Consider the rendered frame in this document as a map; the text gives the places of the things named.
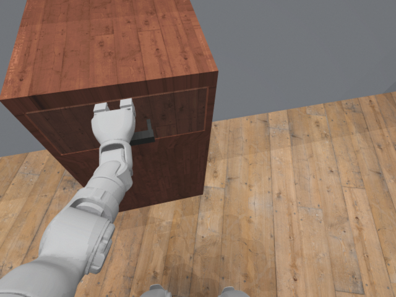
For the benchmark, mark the robot left shin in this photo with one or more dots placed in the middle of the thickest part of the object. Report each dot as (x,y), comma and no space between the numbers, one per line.
(156,286)

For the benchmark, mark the robot right shin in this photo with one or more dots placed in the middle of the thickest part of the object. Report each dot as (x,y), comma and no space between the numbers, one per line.
(228,289)

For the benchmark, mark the left robot forearm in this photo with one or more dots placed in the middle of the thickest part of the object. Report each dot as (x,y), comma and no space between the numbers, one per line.
(106,188)

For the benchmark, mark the left robot hand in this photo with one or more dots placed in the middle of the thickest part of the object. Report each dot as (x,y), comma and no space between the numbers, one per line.
(115,124)

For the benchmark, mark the left robot upper arm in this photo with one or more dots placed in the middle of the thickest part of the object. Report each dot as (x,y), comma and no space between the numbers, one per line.
(77,244)

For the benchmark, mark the drawer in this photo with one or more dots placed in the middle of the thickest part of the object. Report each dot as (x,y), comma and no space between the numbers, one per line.
(69,128)

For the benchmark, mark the cabinet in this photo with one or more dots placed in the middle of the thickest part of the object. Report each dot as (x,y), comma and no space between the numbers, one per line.
(74,52)

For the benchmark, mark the handle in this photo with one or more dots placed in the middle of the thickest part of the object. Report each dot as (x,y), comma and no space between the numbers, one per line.
(143,137)

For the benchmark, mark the robot shin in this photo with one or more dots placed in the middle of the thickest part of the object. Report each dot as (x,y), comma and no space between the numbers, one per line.
(156,286)
(228,289)

